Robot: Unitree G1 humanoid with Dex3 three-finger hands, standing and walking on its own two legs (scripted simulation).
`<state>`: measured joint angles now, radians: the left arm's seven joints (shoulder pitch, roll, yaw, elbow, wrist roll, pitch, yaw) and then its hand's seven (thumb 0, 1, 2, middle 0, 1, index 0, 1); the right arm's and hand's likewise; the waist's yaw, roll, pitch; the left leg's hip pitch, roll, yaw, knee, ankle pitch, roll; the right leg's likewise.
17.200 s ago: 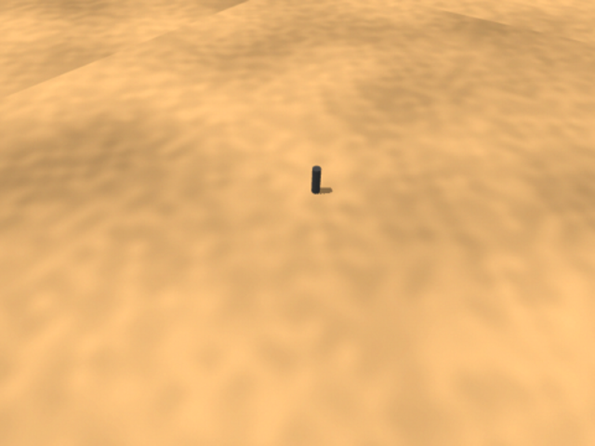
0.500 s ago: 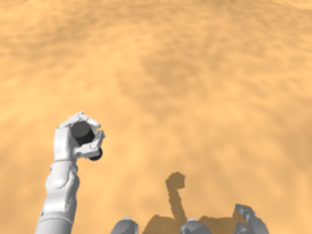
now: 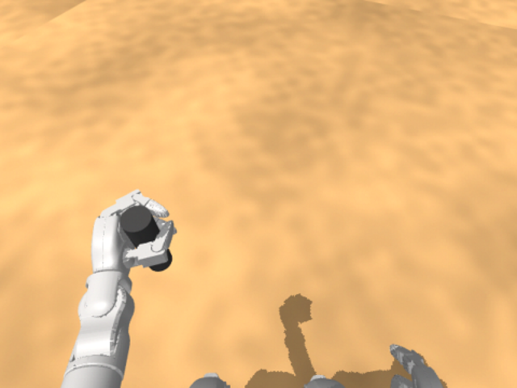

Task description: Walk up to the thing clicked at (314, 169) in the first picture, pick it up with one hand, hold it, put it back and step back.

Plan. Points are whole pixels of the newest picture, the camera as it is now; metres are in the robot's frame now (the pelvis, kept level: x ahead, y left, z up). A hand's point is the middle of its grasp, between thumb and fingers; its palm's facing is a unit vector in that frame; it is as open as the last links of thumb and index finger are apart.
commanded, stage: hold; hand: left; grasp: from the side
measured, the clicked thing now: (149, 241) +0.34 +0.19 +0.02
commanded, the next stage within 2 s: none
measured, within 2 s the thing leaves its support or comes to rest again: neither
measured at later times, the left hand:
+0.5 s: hand (153, 231) +0.33 +0.17 +0.07, palm faces +0.12 -0.99 -0.02, open 5.3 cm
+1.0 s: hand (155, 233) +0.33 +0.16 +0.07, palm faces +0.11 -0.99 -0.01, open 5.3 cm
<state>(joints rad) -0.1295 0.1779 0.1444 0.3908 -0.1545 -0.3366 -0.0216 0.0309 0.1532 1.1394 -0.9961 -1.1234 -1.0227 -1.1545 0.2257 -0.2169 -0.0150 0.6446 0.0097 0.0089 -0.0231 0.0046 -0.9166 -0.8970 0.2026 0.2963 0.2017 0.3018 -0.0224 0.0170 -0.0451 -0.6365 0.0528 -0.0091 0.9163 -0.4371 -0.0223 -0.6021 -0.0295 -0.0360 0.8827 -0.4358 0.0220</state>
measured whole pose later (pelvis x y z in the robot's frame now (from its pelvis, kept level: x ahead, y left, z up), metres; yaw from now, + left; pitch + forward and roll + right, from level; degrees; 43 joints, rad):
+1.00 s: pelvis +0.00 +0.00 +0.01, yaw +0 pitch +6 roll -1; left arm -0.13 0.16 0.13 0.41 -0.15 -0.33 -0.02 0.03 0.15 1.14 -0.99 -1.13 -1.02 -1.16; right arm 0.22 -0.22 -0.02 0.65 0.01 0.00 -0.02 0.01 -0.91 -0.90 0.20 0.30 0.20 0.30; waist -0.02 0.01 -0.02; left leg -0.52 0.05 0.00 0.81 -0.39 -0.02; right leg -0.49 -0.03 -0.03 0.79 -0.39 0.02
